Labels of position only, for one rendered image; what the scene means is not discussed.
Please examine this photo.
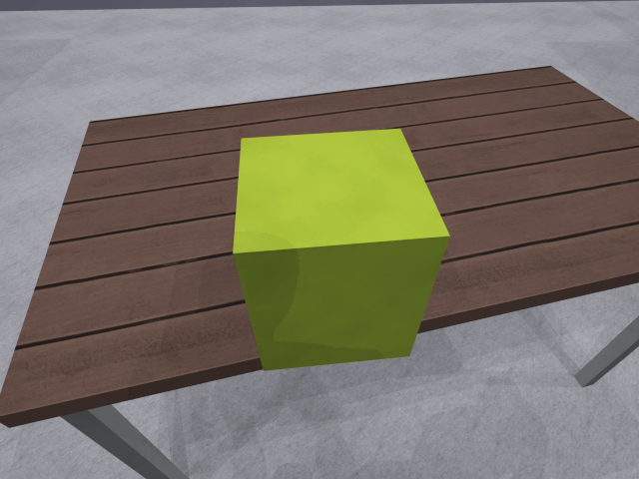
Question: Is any carton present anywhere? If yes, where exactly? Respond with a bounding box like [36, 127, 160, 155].
[233, 129, 450, 371]

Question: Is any table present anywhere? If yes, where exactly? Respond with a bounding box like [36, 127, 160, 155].
[0, 66, 639, 479]

